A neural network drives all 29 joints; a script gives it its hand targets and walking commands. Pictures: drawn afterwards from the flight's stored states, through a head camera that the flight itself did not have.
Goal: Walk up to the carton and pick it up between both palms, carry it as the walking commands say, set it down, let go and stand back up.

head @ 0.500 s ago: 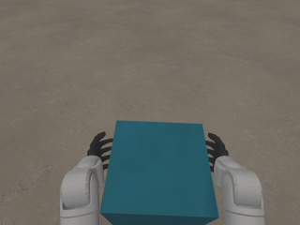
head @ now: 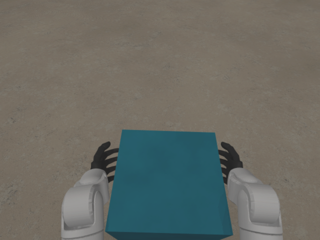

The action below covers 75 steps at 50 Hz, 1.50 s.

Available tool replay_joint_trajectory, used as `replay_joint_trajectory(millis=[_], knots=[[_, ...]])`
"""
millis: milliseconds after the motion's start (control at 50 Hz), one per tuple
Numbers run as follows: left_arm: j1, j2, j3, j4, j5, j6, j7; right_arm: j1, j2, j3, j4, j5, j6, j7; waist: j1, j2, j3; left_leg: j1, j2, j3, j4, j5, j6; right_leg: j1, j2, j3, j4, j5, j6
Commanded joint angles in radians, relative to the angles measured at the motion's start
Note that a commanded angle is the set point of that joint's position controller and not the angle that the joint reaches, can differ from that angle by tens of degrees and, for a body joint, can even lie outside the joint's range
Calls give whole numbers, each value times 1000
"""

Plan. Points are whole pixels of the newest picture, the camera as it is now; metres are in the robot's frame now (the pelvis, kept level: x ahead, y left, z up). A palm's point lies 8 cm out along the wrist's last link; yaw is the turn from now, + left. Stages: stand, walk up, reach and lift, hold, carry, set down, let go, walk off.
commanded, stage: carry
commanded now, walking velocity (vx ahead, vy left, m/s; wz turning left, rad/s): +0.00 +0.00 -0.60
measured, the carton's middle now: (165, 192) +0.25 +0.01 -0.01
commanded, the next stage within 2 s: none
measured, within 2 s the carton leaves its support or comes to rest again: neither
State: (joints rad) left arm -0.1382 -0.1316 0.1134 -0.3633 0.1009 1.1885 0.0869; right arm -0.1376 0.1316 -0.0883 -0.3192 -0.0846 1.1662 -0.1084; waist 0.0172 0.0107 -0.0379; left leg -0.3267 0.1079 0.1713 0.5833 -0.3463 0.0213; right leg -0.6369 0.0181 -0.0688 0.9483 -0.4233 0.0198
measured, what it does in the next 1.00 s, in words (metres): walks backwards, turning right: right foot, then left foot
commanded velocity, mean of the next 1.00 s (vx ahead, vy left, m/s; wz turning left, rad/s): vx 0.00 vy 0.00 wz -0.60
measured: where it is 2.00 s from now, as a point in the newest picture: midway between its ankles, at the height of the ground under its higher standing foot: outside the picture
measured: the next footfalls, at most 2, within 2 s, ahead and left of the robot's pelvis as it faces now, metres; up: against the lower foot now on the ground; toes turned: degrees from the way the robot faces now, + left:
right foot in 0.26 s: +0.04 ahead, -0.17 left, +0.00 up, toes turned -19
left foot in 0.70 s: -0.03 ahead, +0.05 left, +0.00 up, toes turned -15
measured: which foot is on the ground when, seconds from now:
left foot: down 0.00-0.26, up 0.28-0.68, down 0.70-1.00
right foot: up 0.00-0.24, down 0.26-0.70, up 0.72-1.00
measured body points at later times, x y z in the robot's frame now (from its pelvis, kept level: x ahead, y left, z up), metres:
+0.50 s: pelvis -0.05 -0.07 -0.01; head -0.01 -0.08 +0.44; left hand +0.26 -0.02 +0.04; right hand +0.16 -0.31 +0.05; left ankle -0.01 +0.06 -0.68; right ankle +0.00 -0.16 -0.73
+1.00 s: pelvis -0.10 -0.07 +0.00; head -0.07 -0.05 +0.45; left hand +0.22 -0.09 +0.07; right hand +0.06 -0.34 +0.08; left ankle -0.07 +0.06 -0.73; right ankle -0.16 -0.21 -0.68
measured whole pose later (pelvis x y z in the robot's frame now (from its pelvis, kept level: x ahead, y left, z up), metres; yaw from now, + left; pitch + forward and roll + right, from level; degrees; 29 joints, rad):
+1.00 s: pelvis -0.10 -0.07 +0.00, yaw -34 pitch +5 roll -4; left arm -0.15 -0.13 0.11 -0.36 0.09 1.18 0.09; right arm -0.13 0.13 -0.09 -0.35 -0.11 1.17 -0.09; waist 0.01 -0.01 -0.07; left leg -0.27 0.23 0.26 0.57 -0.35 -0.05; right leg -0.55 -0.04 -0.10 0.88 -0.41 0.06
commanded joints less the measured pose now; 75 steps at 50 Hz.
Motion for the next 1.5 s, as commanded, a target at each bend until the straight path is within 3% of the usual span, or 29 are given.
replay_joint_trajectory(millis=[0,160,200,220,240,260,300,400,460,560,620,640,660,680,700,720,780,860,1000,1040,1060,1080,1100,1120,1140,1180,1300,1360,1480], knots=[[-503,-928,-776,-100,-408,-17,-239,-506,920,683,-203,390,-3,273,-29,101,-256,279,272,-126,-113,696,63,-82,-55,-23,109,13,14],[-381,-845,-746,-9,-389,22,-236,-263,826,624,-8,309,28,273,-42,268,-258,299,277,29,-4,626,-18,138,-19,-142,-271,65,20],[-435,-856,-746,-19,-389,17,-246,-298,852,641,9,307,29,279,-11,121,-288,213,212,100,228,504,-100,362,-39,-93,-570,351,5],[-441,-865,-747,-11,-392,14,-252,-376,850,662,-45,322,25,280,-3,-83,-269,-71,137,76,393,87,-138,561,-175,116,-548,612,-49],[-430,-867,-729,13,-385,13,-260,-455,858,697,-89,334,23,277,-4,-341,-255,-335,31,53,575,-321,-187,692,-384,367,-480,1201,-134],[-446,-902,-737,-11,-392,11,-259,-508,882,727,-124,374,21,277,-12,-240,-280,-297,80,-52,618,-350,-169,624,-418,365,-459,1240,-181],[-340,-898,-689,42,-340,8,-253,-516,901,736,-132,400,17,284,3,-181,-280,-288,78,-87,615,-298,-159,524,-318,222,-474,882,-192],[-343,-925,-690,-39,-343,-23,-245,-531,925,773,-183,450,-1,283,2,-133,-336,-254,41,-93,532,-90,-131,440,-259,219,-571,296,-168],[-347,-915,-708,-99,-338,-28,-233,-475,920,749,-171,448,-5,280,8,-40,-358,-218,-4,-103,430,-85,-116,443,-289,326,-585,305,-197],[-318,-866,-718,-55,-335,-15,-239,-398,882,720,-102,395,7,274,7,-143,-341,-127,-58,-118,235,-89,-95,403,-269,375,-636,232,-174],[-350,-882,-734,-11,-364,-2,-255,-398,881,699,-79,375,10,267,-7,-183,-318,59,-101,-99,-33,-83,-67,317,-209,350,-654,259,-106],[-366,-866,-743,-24,-374,1,-260,-354,881,683,-52,358,10,269,-19,-157,-303,167,-83,-74,-168,0,-53,246,-161,290,-627,282,-54],[-414,-889,-768,-28,-392,5,-260,-342,876,668,-51,349,8,270,-38,-50,-338,319,35,-182,-294,-54,-11,120,-76,191,-527,228,23],[-426,-884,-773,-30,-406,7,-260,-318,884,648,-15,343,8,271,-32,204,-321,338,273,-399,-357,-57,56,11,29,71,-287,145,63],[-494,-878,-795,-81,-420,0,-262,-338,890,655,-36,331,-1,268,-21,323,-259,228,441,-439,-308,216,137,-63,17,33,2,-23,42],[-545,-889,-812,-102,-434,-2,-262,-372,910,665,-46,353,0,269,-23,241,-257,164,438,-313,-259,391,157,-46,-62,72,154,-24,22],[-497,-882,-781,-60,-433,-5,-257,-453,895,678,-132,367,5,264,-22,31,-201,158,260,-146,-168,490,34,-56,-47,48,167,86,24],[-389,-875,-766,-5,-413,5,-241,-360,813,638,-115,335,16,265,-37,160,-220,361,217,-67,-86,725,20,-138,-7,-36,70,23,48],[-419,-841,-752,-82,-378,7,-228,-325,848,654,-81,347,8,289,-48,317,-253,309,283,40,5,670,-45,129,-22,-134,-304,88,25],[-432,-882,-746,-73,-378,-2,-238,-407,876,683,-132,363,-2,288,-20,138,-322,147,224,90,256,540,-106,426,-32,-66,-518,314,-3],[-390,-876,-729,-46,-369,-3,-247,-421,873,702,-144,363,0,282,-11,-118,-310,-142,139,69,460,-24,-141,644,-228,185,-543,669,-72],[-371,-867,-721,-53,-360,-7,-247,-452,892,745,-184,379,1,281,-14,-413,-325,-382,47,42,609,-375,-190,794,-417,394,-450,1321,-147],[-323,-882,-708,-12,-343,-4,-243,-495,908,765,-188,409,0,278,-19,-288,-337,-345,93,-54,653,-359,-176,730,-423,356,-422,1382,-181],[-280,-886,-688,-26,-320,-15,-237,-505,901,774,-212,415,2,280,-6,-282,-365,-327,82,-89,623,-318,-169,705,-336,232,-394,1275,-192],[-243,-873,-671,-2,-305,-11,-235,-450,882,767,-186,416,-4,279,-5,-192,-344,-361,72,-85,668,-290,-168,692,-309,205,-404,1133,-168],[-290,-872,-676,-74,-313,-28,-233,-465,919,798,-215,433,-8,279,0,-192,-369,-320,63,-86,645,-213,-165,611,-261,184,-434,911,-166],[-338,-867,-726,-200,-337,-34,-231,-392,910,741,-197,426,-17,269,-2,-29,-382,-280,4,-108,502,-70,-132,542,-278,345,-560,405,-176],[-309,-838,-722,-151,-324,-22,-239,-349,892,724,-145,385,-2,263,1,-112,-336,-233,-30,-116,379,-87,-120,491,-272,396,-606,308,-191],[-340,-857,-731,-21,-360,11,-274,-353,895,675,-56,320,13,252,0,-205,-245,-68,-106,-99,124,-84,-94,372,-220,399,-647,308,-129]])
